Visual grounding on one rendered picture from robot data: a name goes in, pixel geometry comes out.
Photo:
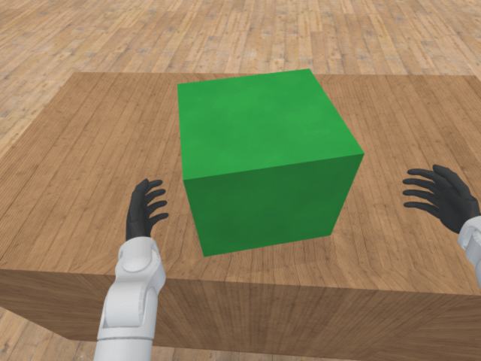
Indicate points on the robot right hand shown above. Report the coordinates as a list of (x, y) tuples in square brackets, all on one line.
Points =
[(454, 204)]

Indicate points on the left robot forearm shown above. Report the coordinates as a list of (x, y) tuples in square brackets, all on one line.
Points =
[(128, 319)]

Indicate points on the carton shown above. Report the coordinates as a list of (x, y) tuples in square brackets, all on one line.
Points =
[(266, 159)]

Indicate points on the pedestal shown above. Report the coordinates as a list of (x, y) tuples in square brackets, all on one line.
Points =
[(390, 283)]

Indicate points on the robot left hand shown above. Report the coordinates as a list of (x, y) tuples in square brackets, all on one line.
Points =
[(138, 222)]

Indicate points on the right robot forearm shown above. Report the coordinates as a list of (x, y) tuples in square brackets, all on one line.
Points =
[(469, 239)]

